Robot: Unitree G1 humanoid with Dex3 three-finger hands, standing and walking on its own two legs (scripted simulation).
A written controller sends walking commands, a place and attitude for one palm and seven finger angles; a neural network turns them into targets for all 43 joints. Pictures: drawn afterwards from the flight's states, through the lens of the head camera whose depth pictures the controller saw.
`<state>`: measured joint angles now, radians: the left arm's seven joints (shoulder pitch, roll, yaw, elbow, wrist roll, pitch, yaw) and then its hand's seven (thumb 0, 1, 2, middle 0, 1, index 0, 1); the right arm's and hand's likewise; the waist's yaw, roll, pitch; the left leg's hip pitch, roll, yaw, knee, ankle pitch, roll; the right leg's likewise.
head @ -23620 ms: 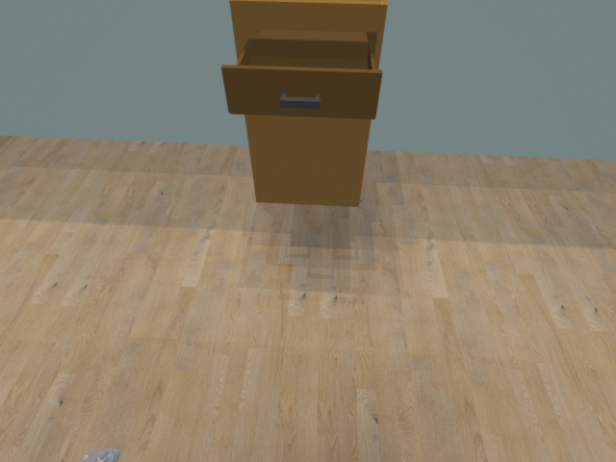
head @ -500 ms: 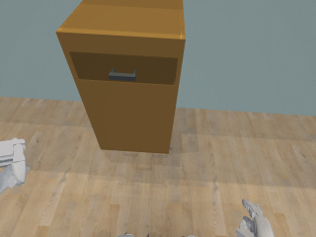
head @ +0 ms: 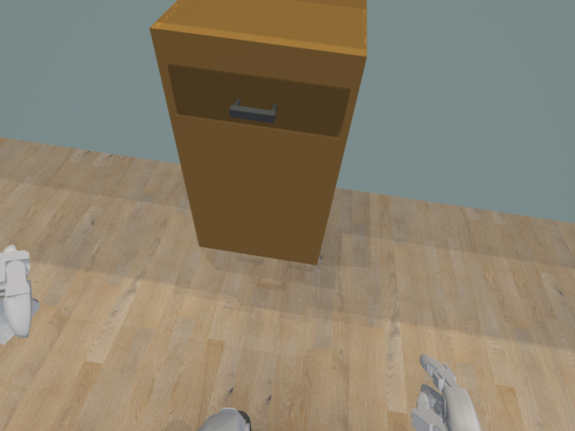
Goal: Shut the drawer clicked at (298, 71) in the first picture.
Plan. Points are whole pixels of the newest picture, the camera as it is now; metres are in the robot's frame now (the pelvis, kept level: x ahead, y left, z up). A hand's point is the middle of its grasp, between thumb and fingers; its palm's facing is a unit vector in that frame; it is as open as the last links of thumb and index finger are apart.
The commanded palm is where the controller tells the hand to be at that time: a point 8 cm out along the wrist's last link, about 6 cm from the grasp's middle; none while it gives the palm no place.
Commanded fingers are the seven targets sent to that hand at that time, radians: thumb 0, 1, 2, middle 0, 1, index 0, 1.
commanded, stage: stop stepping back and stand still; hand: left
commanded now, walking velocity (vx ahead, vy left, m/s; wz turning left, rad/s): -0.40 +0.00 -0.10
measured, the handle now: (254, 109) +0.83 +0.16 -0.03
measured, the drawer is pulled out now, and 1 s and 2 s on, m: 0.00 0.00 0.00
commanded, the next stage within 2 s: let the arm hang, fingers relaxed in 0.72 s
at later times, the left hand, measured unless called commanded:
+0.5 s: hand out of the picture +0.12 +0.25 +0.19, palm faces +0.35 -0.85 -0.39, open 3.2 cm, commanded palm +0.08 +0.29 +0.20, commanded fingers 0.00 0.90 0.90 -1.40 -1.60 -1.40 -1.60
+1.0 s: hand out of the picture +0.09 +0.24 -0.07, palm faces +0.04 -0.94 -0.35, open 3.0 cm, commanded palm none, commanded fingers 0.00 0.90 0.90 -1.00 -1.17 -1.00 -1.17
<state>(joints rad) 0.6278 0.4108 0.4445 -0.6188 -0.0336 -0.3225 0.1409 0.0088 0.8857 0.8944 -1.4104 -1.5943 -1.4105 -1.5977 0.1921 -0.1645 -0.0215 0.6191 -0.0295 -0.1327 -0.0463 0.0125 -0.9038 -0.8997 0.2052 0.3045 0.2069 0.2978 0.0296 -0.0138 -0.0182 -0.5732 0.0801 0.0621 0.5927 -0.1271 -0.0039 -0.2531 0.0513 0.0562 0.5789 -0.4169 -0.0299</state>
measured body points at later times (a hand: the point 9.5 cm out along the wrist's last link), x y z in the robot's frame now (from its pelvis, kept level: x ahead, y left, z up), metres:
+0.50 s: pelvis -0.08 +0.02 +0.01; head -0.10 +0.04 +0.46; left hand +0.10 +0.29 +0.21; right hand +0.04 -0.25 -0.06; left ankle -0.03 +0.14 -0.72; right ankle -0.06 -0.09 -0.72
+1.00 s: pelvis -0.09 +0.02 +0.01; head -0.11 +0.01 +0.46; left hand +0.09 +0.29 -0.05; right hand +0.03 -0.24 -0.11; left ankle -0.04 +0.13 -0.72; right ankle -0.06 -0.08 -0.72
